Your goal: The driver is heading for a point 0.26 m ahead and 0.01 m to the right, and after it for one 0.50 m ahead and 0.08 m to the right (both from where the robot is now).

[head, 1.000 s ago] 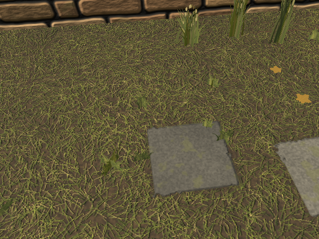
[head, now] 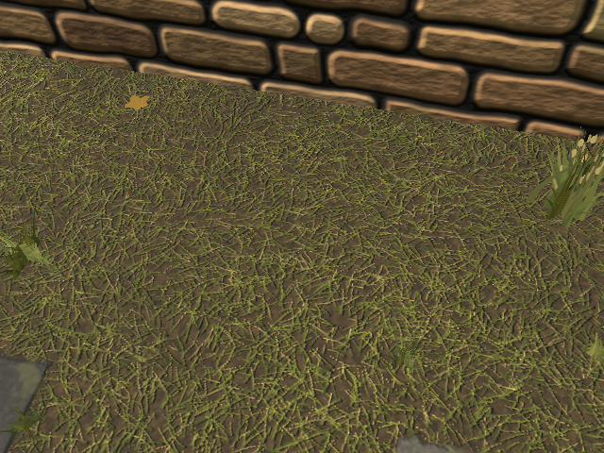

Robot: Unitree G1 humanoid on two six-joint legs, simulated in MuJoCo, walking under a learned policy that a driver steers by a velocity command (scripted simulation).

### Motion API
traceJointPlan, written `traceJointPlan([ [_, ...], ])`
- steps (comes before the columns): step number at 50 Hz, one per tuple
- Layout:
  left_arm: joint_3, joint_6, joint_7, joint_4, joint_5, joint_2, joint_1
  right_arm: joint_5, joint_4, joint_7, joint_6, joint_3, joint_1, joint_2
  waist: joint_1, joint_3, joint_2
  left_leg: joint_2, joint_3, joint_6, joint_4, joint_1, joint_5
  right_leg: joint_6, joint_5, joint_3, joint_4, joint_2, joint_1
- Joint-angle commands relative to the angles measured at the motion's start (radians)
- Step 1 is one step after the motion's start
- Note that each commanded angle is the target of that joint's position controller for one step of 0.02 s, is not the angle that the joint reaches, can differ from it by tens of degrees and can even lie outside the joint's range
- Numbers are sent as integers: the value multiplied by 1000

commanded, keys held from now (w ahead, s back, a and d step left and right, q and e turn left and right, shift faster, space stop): w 0.30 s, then w+e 0.26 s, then no key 0.44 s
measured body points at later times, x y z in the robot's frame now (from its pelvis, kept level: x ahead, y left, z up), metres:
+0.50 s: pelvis +0.26 +0.04 +0.00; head +0.29 +0.06 +0.45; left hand +0.24 +0.30 -0.15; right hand +0.42 -0.21 -0.11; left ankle +0.33 +0.12 -0.74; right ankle +0.11 -0.07 -0.66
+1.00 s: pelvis +0.43 +0.01 +0.00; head +0.46 -0.01 +0.45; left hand +0.57 +0.22 -0.14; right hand +0.40 -0.22 -0.16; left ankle +0.37 +0.13 -0.69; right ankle +0.49 -0.07 -0.74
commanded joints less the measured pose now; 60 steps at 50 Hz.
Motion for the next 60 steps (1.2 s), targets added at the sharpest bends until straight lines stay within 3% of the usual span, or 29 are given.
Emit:
traceJointPlan([
  [1,12,-28,1,2,-7,74,84,-16,-44,18,11,-7,58,-53,-5,-21,-97,94,-21,-20,-12,-164,50,-130,110,318,-295,-271,119],
  [4,19,-41,-2,33,-15,102,139,-16,-70,27,21,-3,-22,-46,-2,-5,-93,128,18,-46,-89,-247,120,-141,164,250,-339,-257,137],
  [7,16,-38,-3,56,-18,98,190,-12,-117,30,22,5,-164,-41,28,26,-88,152,52,-72,-235,-326,223,-130,213,197,-362,-230,173],
  [11,16,-38,-1,82,-18,106,250,-4,-158,33,17,21,-301,-16,66,30,-97,130,91,-79,-446,-286,331,-105,310,143,-344,-215,218],
  [14,15,-34,5,101,-11,111,287,-1,-180,30,13,23,-369,-25,85,34,-102,108,102,-62,-535,-270,325,-105,375,143,-308,-243,297],
  [17,17,-27,15,113,-4,124,285,-2,-194,24,3,15,-373,-44,65,35,-105,84,93,-31,-599,-212,234,-97,499,173,-232,-279,355],
  [19,21,-22,18,110,-4,143,249,-7,-148,12,-12,0,-218,-71,-10,-38,-99,33,103,-3,-681,-5,183,-74,682,168,-54,-258,348],
  [20,16,-21,16,104,-11,132,237,-20,-96,0,-26,-15,-57,-104,-75,-134,-58,56,79,23,-728,225,225,-55,619,134,130,-209,260],
  [21,2,-25,13,62,-21,86,230,-46,-76,-16,-35,-37,119,-193,-130,-278,55,302,-169,72,-738,485,153,-35,273,92,423,-144,60],
  [22,-14,-17,15,58,-54,-8,369,-40,-71,-11,-21,-59,119,-271,-58,-370,266,529,-565,180,-850,663,94,-6,-377,45,708,12,-252],
  [23,16,-1,24,80,-21,115,295,-11,-89,-5,-9,-44,46,-180,-53,-257,62,472,-531,150,-880,537,-14,-19,-322,134,772,-55,-313],
  [24,20,-2,15,64,-19,103,229,-5,-102,-2,-12,-24,-50,-114,-22,-122,33,425,-376,119,-918,394,5,-21,-226,147,748,-90,-317],
  [25,16,1,8,60,-19,75,202,-5,-103,1,-18,-15,-92,-76,-1,-62,24,380,-264,91,-961,296,90,-14,-169,141,712,-120,-288],
  [26,20,12,2,63,-7,70,193,-2,-97,-4,-25,-10,-100,-60,15,-34,43,344,-177,65,-983,239,149,-6,-144,135,687,-137,-263],
  [28,20,38,-13,62,4,47,203,5,-80,-11,-41,-8,-84,-52,42,-27,58,313,-74,45,-1006,189,246,11,-108,122,679,-145,-231],
  [32,21,53,-14,44,11,20,154,12,-41,-14,-60,-8,-23,-64,66,-14,39,294,84,72,-952,198,789,45,-39,99,608,-118,-273],
  [37,-8,47,-11,4,7,-12,1,12,-3,-17,-42,2,5,-63,32,-13,79,240,195,64,-913,196,905,52,111,18,265,-76,-168],
  [42,-6,26,8,20,14,26,27,14,43,-29,-17,-4,35,-82,41,-41,85,284,150,60,-760,308,930,1,45,14,100,-50,-71],
  [43,-2,15,12,45,20,33,89,19,48,-31,-9,-5,26,-81,74,-62,53,263,157,40,-665,304,885,-14,112,15,0,-40,13],
  [44,8,-3,18,66,29,76,151,21,50,-31,-6,-4,53,-78,91,-115,-25,215,176,1,-541,253,714,-29,420,72,-64,-98,151],
  [45,25,-13,24,75,38,158,225,27,28,-34,-6,12,114,-23,81,-234,-169,143,205,-33,-332,93,246,-103,983,254,40,-327,388],
  [46,15,-3,29,85,0,124,228,56,66,-31,20,24,201,35,68,-359,-238,24,119,-55,-168,24,-306,-276,1130,429,18,-473,443],
  [47,9,10,28,76,-27,100,182,35,74,-32,45,8,152,-21,60,-300,-139,49,44,-59,-135,1,-342,-274,876,391,-43,-438,348],
  [49,-11,26,41,62,-13,54,49,4,55,-28,59,6,31,-5,25,-98,-105,74,20,-68,-176,-36,-243,-206,533,318,-160,-357,145],
  [50,-18,30,48,57,-10,35,5,-1,62,-29,68,7,27,3,-1,-59,-111,87,16,-77,-240,7,-185,-168,451,268,-196,-315,63],
  [52,-23,31,50,67,-1,29,-10,-2,98,-32,82,14,78,29,-21,-78,-118,71,40,-87,-331,88,-132,-130,367,209,-208,-267,22],
  [55,-19,31,44,92,-2,50,10,9,116,-42,94,17,63,34,-6,-97,-126,65,51,-91,-459,129,-80,-117,149,215,-226,-257,21],
  [59,-13,58,39,112,-16,60,-8,1,143,-43,92,24,63,35,-15,-27,-114,68,65,-69,-698,236,110,-37,-300,234,-266,-224,-103],
  [60,-12,63,38,121,-18,53,8,-8,140,-42,84,25,59,19,-8,3,-89,109,14,-59,-767,240,120,4,-347,235,-265,-209,-127],
])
